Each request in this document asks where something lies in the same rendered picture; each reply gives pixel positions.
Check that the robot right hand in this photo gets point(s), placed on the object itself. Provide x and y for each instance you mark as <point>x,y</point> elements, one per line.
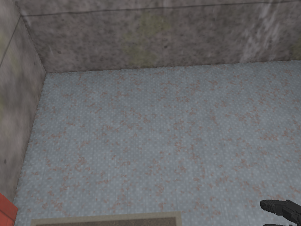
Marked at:
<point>288,209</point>

